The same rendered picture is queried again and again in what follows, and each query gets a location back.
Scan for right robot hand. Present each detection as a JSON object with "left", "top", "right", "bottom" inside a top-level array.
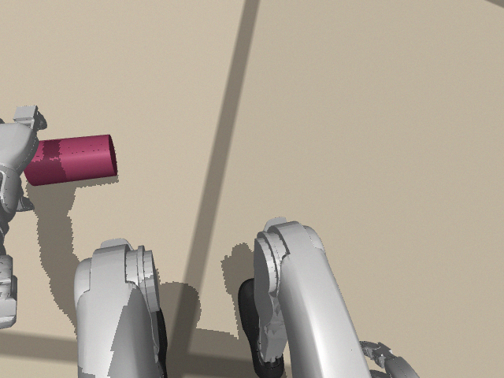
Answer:
[{"left": 359, "top": 341, "right": 420, "bottom": 378}]

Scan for left robot hand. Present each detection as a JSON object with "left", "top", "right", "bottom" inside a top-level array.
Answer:
[{"left": 0, "top": 106, "right": 47, "bottom": 212}]

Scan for right robot foot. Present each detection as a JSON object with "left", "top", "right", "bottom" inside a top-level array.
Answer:
[{"left": 238, "top": 278, "right": 284, "bottom": 378}]

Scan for can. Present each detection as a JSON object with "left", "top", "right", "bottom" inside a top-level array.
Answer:
[{"left": 24, "top": 135, "right": 117, "bottom": 186}]

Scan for left robot arm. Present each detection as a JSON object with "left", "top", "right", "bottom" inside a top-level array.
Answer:
[{"left": 0, "top": 165, "right": 21, "bottom": 329}]

